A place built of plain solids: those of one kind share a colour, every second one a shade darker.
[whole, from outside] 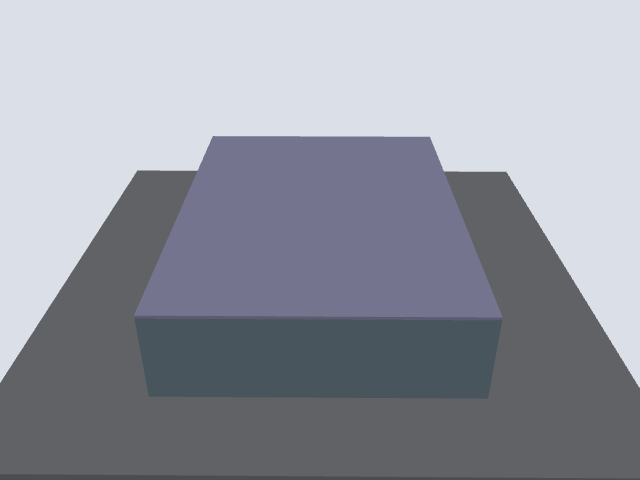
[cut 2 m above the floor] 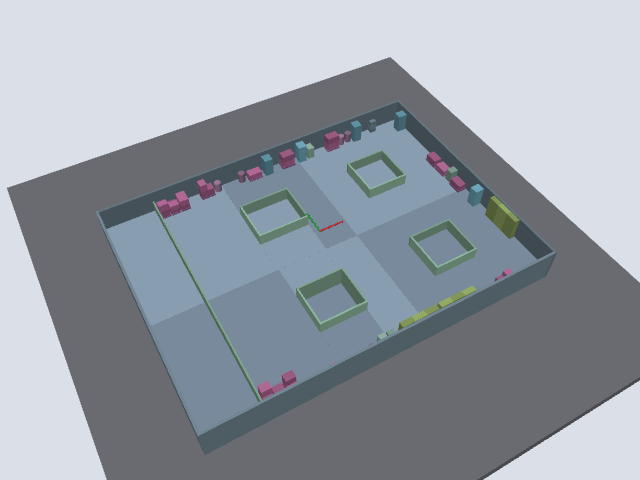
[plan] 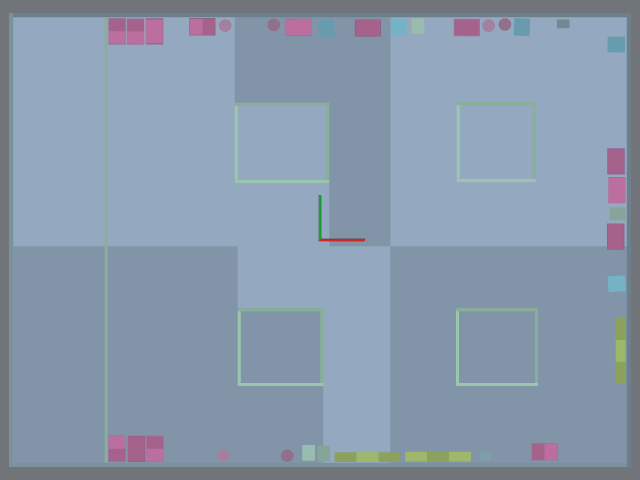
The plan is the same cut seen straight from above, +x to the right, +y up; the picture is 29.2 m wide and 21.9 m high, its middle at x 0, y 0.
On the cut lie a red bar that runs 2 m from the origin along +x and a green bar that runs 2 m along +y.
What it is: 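A closed goods hall without a stair; its walked floor is a bank 0.95 m over the ground, with five rectangular fields in it; some sunk deep, some a low step down, some level and merely marked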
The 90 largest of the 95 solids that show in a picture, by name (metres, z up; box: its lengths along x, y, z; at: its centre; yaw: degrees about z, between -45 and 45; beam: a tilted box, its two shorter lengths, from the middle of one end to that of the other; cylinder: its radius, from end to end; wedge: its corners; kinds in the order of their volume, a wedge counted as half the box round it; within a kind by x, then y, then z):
{
 "floor_1": {"box": [10.12, 10.47, 1.0], "at": [-8.95, 4.95, 0.45]},
 "floor_2": {"box": [10.26, 9.89, 1.0], "at": [-8.88, -5.24, 0.45]},
 "floor_3": {"box": [3.9, 3.52, 1.0], "at": [-1.8, -8.42, 0.45]},
 "floor_4": {"box": [3.94, 3.59, 0.25], "at": [-1.8, -4.88, 0.08]},
 "floor_5": {"box": [3.9, 2.82, 1.0], "at": [-1.8, -1.7, 0.45]},
 "floor_6": {"box": [4.31, 2.89, 1.0], "at": [-1.74, 1.16, 0.45]},
 "floor_7": {"box": [4.35, 3.69, 0.88], "at": [-1.74, 4.43, 0.39]},
 "floor_8": {"box": [4.31, 3.93, 1.0], "at": [-1.74, 8.22, 0.45]},
 "floor_9": {"box": [3.06, 9.89, 1.0], "at": [1.68, -5.24, 0.45]},
 "floor_10": {"box": [2.79, 10.47, 1.0], "at": [1.82, 4.95, 0.45]},
 "floor_11": {"box": [10.8, 9.89, 1.0], "at": [8.61, -5.24, 0.45]},
 "floor_12": {"box": [10.8, 10.47, 1.0], "at": [8.61, 4.95, 0.45]},
 "roof_1": {"box": [28.38, 20.73, 0.2], "at": [0.0, 0.0, 6.05]},
 "wall_1": {"box": [0.2, 20.73, 6.0], "at": [-14.09, 0.0, 2.95]},
 "wall_2": {"box": [27.98, 0.2, 6.0], "at": [0.0, -10.26, 2.95]},
 "wall_3": {"box": [27.98, 0.2, 6.0], "at": [0.0, 10.26, 2.95]},
 "wall_4": {"box": [0.2, 20.73, 6.0], "at": [14.09, 0.0, 2.95]},
 "guard_wall_1": {"box": [0.14, 20.33, 1.02], "at": [-9.76, 0.0, 1.46]},
 "guard_wall_2": {"box": [0.14, 3.38, 1.14], "at": [-3.82, 4.43, 1.4]},
 "guard_wall_3": {"box": [0.14, 3.27, 1.77], "at": [-3.68, -4.88, 1.09]},
 "guard_wall_4": {"box": [3.9, 0.14, 1.77], "at": [-1.8, -6.59, 1.09]},
 "guard_wall_5": {"box": [3.9, 0.14, 1.77], "at": [-1.8, -3.18, 1.09]},
 "guard_wall_6": {"box": [4.31, 0.14, 1.14], "at": [-1.74, 2.67, 1.4]},
 "guard_wall_7": {"box": [4.31, 0.14, 1.14], "at": [-1.74, 6.19, 1.4]},
 "guard_wall_8": {"box": [0.14, 3.27, 1.77], "at": [0.08, -4.88, 1.09]},
 "guard_wall_9": {"box": [0.14, 3.38, 1.14], "at": [0.35, 4.43, 1.4]},
 "guard_wall_10": {"box": [0.14, 3.27, 1.02], "at": [6.27, -4.89, 1.46]},
 "guard_wall_11": {"box": [0.14, 3.36, 1.02], "at": [6.3, 4.47, 1.46]},
 "guard_wall_12": {"box": [3.61, 0.14, 1.02], "at": [8.04, 2.72, 1.46]},
 "guard_wall_13": {"box": [3.61, 0.14, 1.02], "at": [8.04, 6.22, 1.46]},
 "guard_wall_14": {"box": [3.74, 0.14, 1.02], "at": [8.07, -6.59, 1.46]},
 "guard_wall_15": {"box": [3.74, 0.14, 1.02], "at": [8.07, -3.18, 1.46]},
 "guard_wall_16": {"box": [0.14, 3.36, 1.02], "at": [9.78, 4.47, 1.46]},
 "guard_wall_17": {"box": [0.14, 3.27, 1.02], "at": [9.88, -4.89, 1.46]},
 "load_1": {"box": [0.75, 1.14, 0.72], "at": [-9.26, -9.52, 1.46], "yaw": -0.4},
 "load_2": {"box": [0.77, 0.57, 0.66], "at": [-9.26, 9.24, 2.09], "yaw": -0.4},
 "load_3": {"box": [0.75, 0.57, 0.72], "at": [-9.25, -9.24, 2.18], "yaw": -0.2},
 "load_4": {"box": [0.77, 1.14, 0.66], "at": [-9.25, 9.52, 1.43], "yaw": 0.1},
 "load_5": {"box": [0.77, 0.57, 0.41], "at": [-8.41, 9.23, 1.71], "yaw": -0.3},
 "load_6": {"box": [0.77, 1.14, 0.41], "at": [-8.41, 9.51, 1.3], "yaw": 0.2},
 "load_7": {"box": [0.75, 1.14, 0.36], "at": [-8.38, -9.53, 1.27], "yaw": -0.2},
 "load_8": {"box": [0.77, 1.09, 0.48], "at": [-7.56, 9.52, 1.34], "yaw": 0.1},
 "load_9": {"box": [0.77, 1.09, 0.48], "at": [-7.55, 9.52, 1.82]},
 "load_10": {"box": [0.76, 1.13, 0.64], "at": [-7.53, -9.52, 1.42]},
 "load_11": {"box": [0.76, 0.57, 0.64], "at": [-7.53, -9.24, 2.06]},
 "load_12": {"box": [0.58, 0.73, 0.7], "at": [-5.65, 9.73, 2.14], "yaw": -0.1},
 "load_13": {"box": [1.16, 0.73, 0.7], "at": [-5.37, 9.73, 1.44], "yaw": 0.1},
 "load_14": {"box": [1.17, 0.72, 0.51], "at": [-0.99, 9.71, 1.35], "yaw": 0.1},
 "load_15": {"box": [1.11, 0.75, 0.59], "at": [2.18, 9.68, 1.98], "yaw": 0.3},
 "load_16": {"box": [1.11, 0.75, 0.59], "at": [2.19, 9.68, 1.39], "yaw": -0.3},
 "load_17": {"box": [1.11, 0.72, 0.64], "at": [6.69, 9.7, 2.06], "yaw": -0.2},
 "load_18": {"box": [1.11, 0.72, 0.64], "at": [6.7, 9.69, 1.42], "yaw": 0.2},
 "load_19": {"box": [1.16, 0.75, 0.46], "at": [10.25, -9.67, 1.33], "yaw": 0.1},
 "load_20": {"box": [0.58, 0.75, 0.46], "at": [10.53, -9.67, 1.79], "yaw": 0.2},
 "load_21": {"box": [0.71, 1.15, 0.49], "at": [13.49, 0.16, 1.34]},
 "load_22": {"box": [0.74, 1.11, 0.56], "at": [13.5, 3.58, 1.37], "yaw": -0.2},
 "load_23": {"box": [0.76, 1.13, 0.42], "at": [13.55, 2.27, 1.3], "yaw": 0.2},
 "shelving_1": {"box": [1.0, 0.45, 2.1], "at": [1.17, -9.9, 2.0]},
 "shelving_2": {"box": [1.0, 0.45, 2.1], "at": [2.17, -9.9, 2.0]},
 "shelving_3": {"box": [1.0, 0.45, 2.1], "at": [3.17, -9.9, 2.0]},
 "shelving_4": {"box": [1.0, 0.45, 2.1], "at": [4.39, -9.88, 2.0]},
 "shelving_5": {"box": [1.0, 0.45, 2.1], "at": [5.39, -9.88, 2.0]},
 "shelving_6": {"box": [1.0, 0.45, 2.1], "at": [6.39, -9.88, 2.0]},
 "shelving_7": {"box": [0.45, 1.0, 2.1], "at": [13.71, -6.06, 2.0]},
 "shelving_8": {"box": [0.45, 1.0, 2.1], "at": [13.71, -5.06, 2.0]},
 "shelving_9": {"box": [0.45, 1.0, 2.1], "at": [13.71, -4.06, 2.0]},
 "cage_trolley_1": {"box": [0.72, 0.8, 1.66], "at": [0.29, 9.68, 1.78], "yaw": 0.8},
 "cage_trolley_2": {"box": [0.72, 0.8, 1.66], "at": [3.59, 9.72, 1.78], "yaw": -2.6},
 "cage_trolley_3": {"box": [0.72, 0.8, 1.66], "at": [9.21, 9.71, 1.78], "yaw": -2.7},
 "cage_trolley_4": {"box": [0.8, 0.72, 1.66], "at": [13.52, 8.92, 1.78], "yaw": -1.0},
 "cage_trolley_5": {"box": [0.8, 0.72, 1.66], "at": [13.55, -2.0, 1.78], "yaw": 3.0},
 "bin_1": {"box": [0.58, 0.72, 1.06], "at": [-0.52, -9.71, 1.48]},
 "bin_2": {"box": [0.58, 0.72, 1.06], "at": [0.17, -9.75, 1.48]},
 "bin_3": {"box": [0.58, 0.72, 1.06], "at": [4.46, 9.76, 1.48]},
 "bin_4": {"box": [0.72, 0.58, 1.06], "at": [13.58, 1.19, 1.48]},
 "drum_1": {"cylinder": 0.29, "from": [-4.42, -9.82, 0.95], "to": [-4.42, -9.82, 1.83]},
 "drum_2": {"cylinder": 0.29, "from": [-4.32, 9.78, 0.95], "to": [-4.32, 9.78, 1.83]},
 "drum_3": {"cylinder": 0.29, "from": [-2.11, 9.82, 0.95], "to": [-2.11, 9.82, 1.83]},
 "drum_4": {"cylinder": 0.29, "from": [-1.5, -9.84, 0.95], "to": [-1.5, -9.84, 1.83]},
 "drum_5": {"cylinder": 0.29, "from": [7.7, 9.78, 0.95], "to": [7.7, 9.78, 1.83]},
 "drum_6": {"cylinder": 0.29, "from": [8.44, 9.83, 0.95], "to": [8.44, 9.83, 1.83]},
 "pallet_1": {"box": [0.8, 1.2, 0.14], "at": [-9.26, 9.52, 1.02]},
 "pallet_2": {"box": [1.2, 0.8, 0.14], "at": [-5.37, 9.73, 1.02]},
 "pallet_3": {"box": [1.2, 0.8, 0.14], "at": [-0.98, 9.71, 1.02]},
 "pallet_4": {"box": [1.2, 0.8, 0.14], "at": [2.18, 9.68, 1.02]},
 "pallet_5": {"box": [1.2, 0.8, 0.14], "at": [6.7, 9.69, 1.02]},
 "pallet_6": {"box": [1.2, 0.8, 0.14], "at": [10.25, -9.66, 1.02]},
 "pallet_7": {"box": [0.8, 1.2, 0.14], "at": [13.49, 0.15, 1.02]},
 "pallet_8": {"box": [0.8, 1.2, 0.14], "at": [13.51, 3.58, 1.02]},
 "pallet_9": {"box": [0.8, 1.2, 0.14], "at": [13.54, 2.27, 1.02]}
}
